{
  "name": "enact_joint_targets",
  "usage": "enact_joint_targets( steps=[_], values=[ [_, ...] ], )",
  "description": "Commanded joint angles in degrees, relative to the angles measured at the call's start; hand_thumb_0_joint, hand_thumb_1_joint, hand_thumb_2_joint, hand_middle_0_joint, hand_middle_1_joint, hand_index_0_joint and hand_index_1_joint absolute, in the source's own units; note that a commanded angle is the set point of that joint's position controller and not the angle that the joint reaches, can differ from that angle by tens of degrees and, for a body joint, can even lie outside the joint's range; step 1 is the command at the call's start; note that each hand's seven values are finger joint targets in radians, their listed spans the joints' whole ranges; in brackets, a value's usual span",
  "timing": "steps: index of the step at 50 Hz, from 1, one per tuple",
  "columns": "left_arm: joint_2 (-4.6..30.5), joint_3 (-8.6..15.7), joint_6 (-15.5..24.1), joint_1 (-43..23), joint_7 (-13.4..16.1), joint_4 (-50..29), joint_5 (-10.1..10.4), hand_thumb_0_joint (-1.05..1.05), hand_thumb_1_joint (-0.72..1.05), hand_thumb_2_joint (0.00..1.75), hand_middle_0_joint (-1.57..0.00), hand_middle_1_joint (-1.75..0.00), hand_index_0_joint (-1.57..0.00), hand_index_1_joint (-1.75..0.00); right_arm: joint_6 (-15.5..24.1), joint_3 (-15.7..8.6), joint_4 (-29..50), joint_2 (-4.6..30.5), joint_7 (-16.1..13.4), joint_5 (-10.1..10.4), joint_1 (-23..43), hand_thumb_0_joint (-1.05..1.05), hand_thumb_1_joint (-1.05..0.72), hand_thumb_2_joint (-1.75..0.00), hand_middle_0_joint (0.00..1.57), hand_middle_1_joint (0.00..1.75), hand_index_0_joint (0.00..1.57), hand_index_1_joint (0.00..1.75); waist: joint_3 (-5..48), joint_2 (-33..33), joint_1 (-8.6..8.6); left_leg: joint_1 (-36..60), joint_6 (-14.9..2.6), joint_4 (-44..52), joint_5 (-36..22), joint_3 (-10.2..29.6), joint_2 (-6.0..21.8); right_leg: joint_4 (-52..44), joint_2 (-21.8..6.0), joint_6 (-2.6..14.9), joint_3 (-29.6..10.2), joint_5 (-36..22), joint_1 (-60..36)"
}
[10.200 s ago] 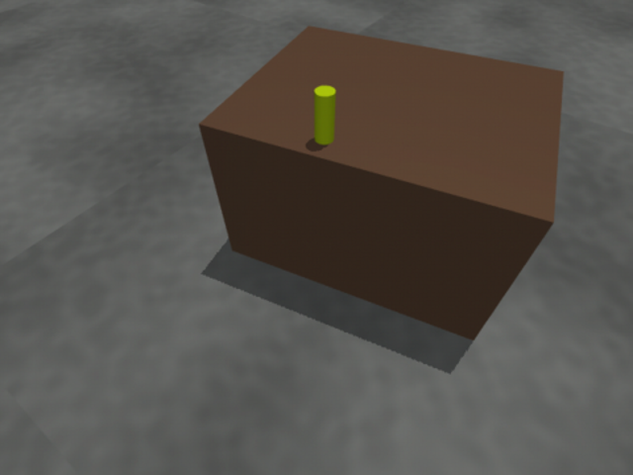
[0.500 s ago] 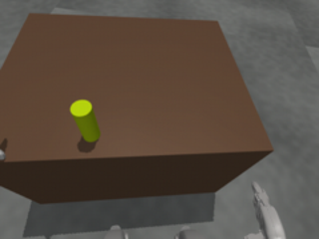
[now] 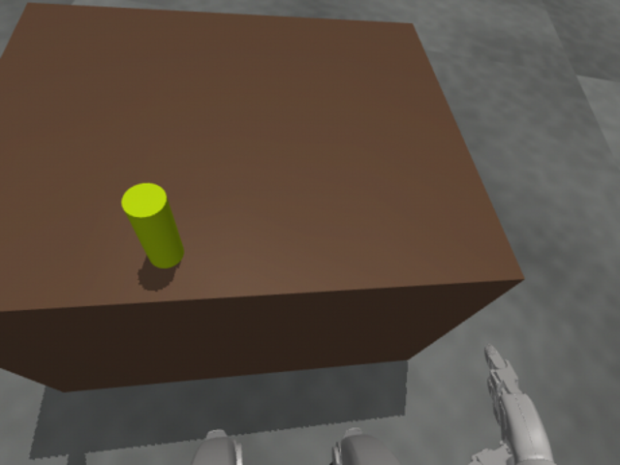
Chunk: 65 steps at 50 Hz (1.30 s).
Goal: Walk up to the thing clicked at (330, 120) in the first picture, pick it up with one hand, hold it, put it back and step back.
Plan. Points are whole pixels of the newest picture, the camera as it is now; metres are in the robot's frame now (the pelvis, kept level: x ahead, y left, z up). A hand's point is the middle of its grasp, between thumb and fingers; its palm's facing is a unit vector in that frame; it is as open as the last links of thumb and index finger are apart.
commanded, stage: go down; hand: left
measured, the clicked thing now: (156, 229) +0.45 +0.19 -0.04
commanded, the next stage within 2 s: none
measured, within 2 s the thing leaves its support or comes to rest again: neither
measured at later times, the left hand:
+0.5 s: hand out of the picture +0.39 +0.37 +0.07, palm faces +0.19 -0.98 -0.04, open 17.5 cm
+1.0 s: hand out of the picture +0.39 +0.37 +0.07, palm faces +0.17 -0.99 -0.01, open 17.6 cm
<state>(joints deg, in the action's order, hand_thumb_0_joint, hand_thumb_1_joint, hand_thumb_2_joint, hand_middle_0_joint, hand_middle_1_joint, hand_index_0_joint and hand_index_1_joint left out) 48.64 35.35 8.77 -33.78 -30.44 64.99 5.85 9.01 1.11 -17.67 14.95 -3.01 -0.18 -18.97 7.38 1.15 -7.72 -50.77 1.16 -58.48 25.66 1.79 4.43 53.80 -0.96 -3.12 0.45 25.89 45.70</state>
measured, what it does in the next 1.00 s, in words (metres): stands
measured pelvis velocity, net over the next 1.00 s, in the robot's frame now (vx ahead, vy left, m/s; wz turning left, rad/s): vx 0.00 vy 0.00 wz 0.00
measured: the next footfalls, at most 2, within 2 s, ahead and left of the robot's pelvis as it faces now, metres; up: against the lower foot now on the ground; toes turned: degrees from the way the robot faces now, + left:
none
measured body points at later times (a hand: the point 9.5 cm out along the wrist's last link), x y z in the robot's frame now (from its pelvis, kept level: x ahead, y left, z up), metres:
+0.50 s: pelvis +0.01 +0.00 +0.00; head +0.09 +0.04 +0.44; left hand +0.37 +0.43 +0.07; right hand +0.17 -0.26 -0.03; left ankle +0.02 +0.13 -0.67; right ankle +0.00 -0.16 -0.67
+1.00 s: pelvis +0.00 +0.00 -0.01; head +0.09 +0.04 +0.43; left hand +0.37 +0.42 +0.07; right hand +0.16 -0.26 -0.03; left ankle +0.02 +0.13 -0.67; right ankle +0.00 -0.16 -0.67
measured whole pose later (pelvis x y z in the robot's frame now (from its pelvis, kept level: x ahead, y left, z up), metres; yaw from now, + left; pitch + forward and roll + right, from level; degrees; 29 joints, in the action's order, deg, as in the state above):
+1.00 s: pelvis +0.00 +0.00 -0.01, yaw +0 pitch +18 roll -4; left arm 46.2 39.1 14.4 -29.4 -33.9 61.2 11.2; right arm 9.9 1.3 -14.5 15.7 -3.8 -0.5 -20.2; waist 8.1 1.2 -8.1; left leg -52.6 1.3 -60.8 26.5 2.4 4.4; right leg 56.2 -0.9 -3.0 0.8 26.9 47.3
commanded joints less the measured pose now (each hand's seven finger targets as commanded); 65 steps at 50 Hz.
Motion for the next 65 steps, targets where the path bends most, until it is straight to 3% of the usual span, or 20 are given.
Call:
enact_joint_targets(
  steps=[1, 8, 11, 12, 17, 20, 21, 25, 26, 27, 31, 38, 45, 48, 53, 55, 56, 61, 63, 65],
  values=[
    [22.8, 3.2, 4.1, -17.4, -0.1, -11.4, 2.0, 0.0, -0.6, 0.07, -0.06, -0.07, -0.06, -0.08, 3.3, -5.7, 10.1, 10.3, -1.0, 0.3, 0.5, 0.0, 0.52, -0.06, 0.05, 0.05, 0.05, 0.05, 21.0, -13.3, 1.26, 21.8, -1.03, 7.3, -18.0, 0.0, -1.7, -5.4, 2.2, 3.63, 2.4, -12.4, -2.2],
    [23.1, 4.5, 4.6, -16.4, -0.9, -13.4, 2.8, 0.0, -0.59, 0.07, -0.06, -0.06, -0.06, -0.08, 3.2, -5.0, 10.6, 9.6, -1.3, 0.1, -1.8, 0.0, 0.51, -0.06, 0.05, 0.05, 0.05, 0.05, 25.1, -13.4, 1.65, 23.7, -1.44, 5.1, -24.9, -0.6, -2.1, -5.1, 1.8, 2.97, 1.8, -18.8, -4.9],
    [19.5, 3.3, 4.3, -12.7, -1.4, -12.2, 3.2, 0.0, -0.59, 0.07, -0.06, -0.07, -0.06, -0.08, 3.1, -4.5, 9.1, 9.0, -1.0, -0.1, -2.6, 0.0, 0.52, -0.06, 0.05, 0.05, 0.05, 0.05, 23.6, -15.2, 2.12, 25.7, -0.66, 5.6, -27.8, 0.2, -1.5, -4.5, 2.1, 3.43, 2.7, -17.5, -1.9],
    [20.9, 4.7, 4.4, -11.2, -1.2, -13.0, 3.3, 0.0, -0.58, 0.08, -0.06, -0.07, -0.06, -0.08, 3.2, -5.4, 9.5, 10.0, -1.0, -0.1, -2.6, 0.0, 0.51, -0.06, 0.05, 0.05, 0.05, 0.05, 24.3, -15.0, 2.97, 26.0, -0.48, 5.8, -29.5, 0.6, -1.3, -4.2, 2.2, 3.58, 3.0, -17.5, -2.2],
    [21.3, 6.2, 5.3, -11.7, -1.0, -17.6, 4.2, 0.0, -0.57, 0.08, -0.06, -0.08, -0.05, -0.09, 3.0, -5.5, 9.5, 9.7, -0.8, 0.1, -2.4, 0.0, 0.51, -0.06, 0.05, 0.05, 0.05, 0.05, 22.4, -14.7, 3.37, 23.6, -0.85, 5.6, -27.6, -0.3, -2.0, -4.4, 1.9, 3.35, 2.3, -18.7, -4.5],
    [20.0, 6.2, 5.8, -9.9, -1.5, -16.4, 4.7, 0.0, -0.57, 0.08, -0.06, -0.08, -0.06, -0.09, 3.1, -6.7, 11.0, 10.9, -0.9, 0.0, -2.2, 0.0, 0.51, -0.06, 0.05, 0.05, 0.05, 0.05, 22.7, -12.5, 2.12, 24.7, -0.98, 5.3, -29.0, 0.2, -1.6, -4.3, 2.1, 3.17, 2.7, -19.3, -3.8],
    [19.3, 6.3, 5.9, -9.4, -1.7, -16.3, 4.9, 0.0, -0.57, 0.09, -0.06, -0.08, -0.05, -0.09, 3.2, -5.3, 9.5, 9.4, -0.8, 0.0, -3.1, 0.0, 0.51, -0.06, 0.05, 0.05, 0.05, 0.05, 21.8, -12.9, 2.55, 24.3, -0.99, 5.2, -30.1, 0.3, -1.6, -4.1, 2.1, 3.12, 2.7, -19.7, -3.6],
    [18.2, 5.3, 6.2, -9.9, -2.2, -14.2, 5.1, 0.0, -0.58, 0.08, -0.06, -0.08, -0.05, -0.09, 3.3, -6.6, 10.6, 10.6, -1.0, 0.1, -2.0, 0.0, 0.51, -0.06, 0.05, 0.05, 0.05, 0.05, 19.6, -10.3, 1.02, 21.8, -1.5, 5.4, -23.3, -0.1, -2.1, -4.6, 1.9, 3.02, 2.3, -17.1, -2.6],
    [18.8, 5.5, 6.9, -12.0, -2.5, -16.0, 5.4, 0.0, -0.58, 0.08, -0.06, -0.08, -0.05, -0.09, 3.4, -4.9, 9.2, 9.0, -0.9, 0.1, -1.6, 0.0, 0.52, -0.06, 0.05, 0.05, 0.05, 0.05, 18.7, -12.1, 2.03, 20.1, -1.36, 5.5, -20.5, -0.4, -2.5, -4.5, 1.8, 3.18, 2.1, -15.4, -2.3],
    [18.3, 5.0, 7.0, -11.5, -2.6, -14.4, 5.4, 0.0, -0.58, 0.08, -0.06, -0.07, -0.05, -0.08, 3.5, -5.4, 9.5, 9.4, -0.9, 0.1, -1.6, 0.0, 0.52, -0.06, 0.05, 0.05, 0.05, 0.05, 17.8, -11.6, 0.97, 19.6, -1.51, 5.6, -18.7, -0.6, -2.5, -4.5, 1.8, 3.23, 2.0, -14.3, -1.5],
    [19.7, 5.4, 8.0, -13.2, -3.2, -14.4, 5.5, 0.0, -0.58, 0.07, -0.06, -0.07, -0.06, -0.07, 4.0, -5.6, 10.4, 9.7, -1.1, 0.0, -2.8, 0.0, 0.52, -0.06, 0.05, 0.05, 0.05, 0.05, 19.4, -12.5, 0.52, 19.5, -1.51, 5.3, -16.5, -0.5, -2.7, -4.3, 1.8, 3.19, 1.9, -13.3, -1.4],
    [23.5, 8.0, 9.4, -14.8, -3.5, -18.7, 6.2, 0.0, -0.58, 0.05, -0.07, -0.06, -0.07, -0.07, 4.1, -5.9, 11.3, 10.8, -1.2, -0.3, -1.6, 0.0, 0.51, -0.06, 0.05, 0.05, 0.05, 0.05, 24.4, -15.7, 2.09, 22.8, -0.96, 4.8, -19.8, 0.3, -2.5, -3.8, 1.6, 3.4, 2.2, -14.2, -2.2],
    [19.1, 6.4, 8.7, -10.9, -3.2, -15.6, 6.8, 0.0, -0.57, 0.06, -0.07, -0.07, -0.06, -0.08, 3.9, -4.5, 11.6, 9.8, -1.7, -0.1, -0.4, 0.0, 0.51, -0.06, 0.05, 0.05, 0.05, 0.05, 19.4, -15.0, 2.54, 19.5, -0.81, 6.4, -14.1, -0.1, -2.6, -4.4, 1.9, 3.81, 2.4, -9.9, -0.8],
    [17.6, 6.1, 8.5, -9.1, -3.4, -13.4, 7.4, 0.0, -0.6, 0.06, -0.07, -0.07, -0.06, -0.08, 4.2, -5.4, 12.2, 10.7, -1.8, 0.0, -1.5, 0.0, 0.52, -0.06, 0.05, 0.05, 0.05, 0.05, 17.9, -11.9, 1.62, 18.1, -0.85, 6.4, -13.4, 0.3, -2.2, -4.1, 2.4, 3.71, 2.8, -9.5, 0.0],
    [19.9, 8.8, 10.0, -8.5, -3.8, -18.4, 8.7, 0.0, -0.61, 0.05, -0.07, -0.07, -0.07, -0.08, 4.2, -5.5, 13.0, 10.4, -1.5, 0.2, -4.5, 0.0, 0.51, -0.06, 0.05, 0.05, 0.05, 0.05, 22.3, -11.5, 2.4, 20.3, -1.24, 4.6, -20.1, -0.3, -2.7, -3.7, 2.0, 3.19, 2.4, -15.2, -3.5],
    [19.1, 8.3, 10.7, -10.3, -4.2, -21.3, 8.8, 0.0, -0.6, 0.06, -0.06, -0.07, -0.06, -0.08, 4.4, -6.4, 14.1, 11.1, -1.7, 0.1, -3.7, 0.0, 0.51, -0.06, 0.05, 0.05, 0.05, 0.05, 24.7, -13.4, 1.98, 23.8, -0.79, 5.1, -21.7, 0.1, -2.4, -3.3, 2.0, 3.29, 2.4, -15.4, -3.4],
    [18.2, 8.1, 10.8, -10.0, -4.1, -20.8, 8.8, 0.0, -0.6, 0.06, -0.07, -0.08, -0.06, -0.08, 4.2, -4.8, 12.7, 9.5, -1.6, 0.0, -3.7, 0.0, 0.51, -0.06, 0.05, 0.05, 0.05, 0.05, 23.4, -13.7, 2.43, 23.3, -0.77, 5.0, -21.6, 0.0, -2.5, -3.4, 1.9, 3.29, 2.4, -15.2, -2.8],
    [18.7, 8.9, 11.2, -8.6, -4.6, -19.9, 9.3, 0.0, -0.6, 0.06, -0.07, -0.08, -0.07, -0.08, 4.3, -7.5, 12.4, 12.2, -2.2, -0.1, -1.3, 0.0, 0.51, -0.06, 0.05, 0.05, 0.05, 0.05, 20.7, -12.8, 2.27, 21.0, -0.73, 5.1, -19.2, 0.1, -2.7, -3.5, 1.8, 3.45, 2.3, -13.8, -1.6],
    [15.9, 7.5, 11.1, -7.4, -4.8, -18.3, 9.5, 0.0, -0.59, 0.07, -0.06, -0.08, -0.06, -0.09, 4.2, -4.9, 9.9, 9.6, -1.9, 0.0, -2.3, 0.0, 0.5, -0.06, 0.05, 0.05, 0.05, 0.05, 18.3, -13.4, 2.26, 20.3, -0.76, 5.3, -18.5, 0.1, -2.7, -3.3, 1.9, 3.64, 2.3, -12.9, -0.3],
    [15.5, 7.4, 11.2, -7.3, -5.2, -18.1, 9.8, 0.0, -0.59, 0.06, -0.07, -0.07, -0.06, -0.08, 4.3, -5.1, 11.8, 9.8, -1.8, -0.1, -1.8, 0.0, 0.5, -0.06, 0.05, 0.05, 0.05, 0.05, 19.6, -13.6, 2.11, 20.6, -0.69, 4.9, -18.8, 0.2, -2.7, -3.2, 1.9, 3.6, 2.4, -13.0, -0.4]
  ],
)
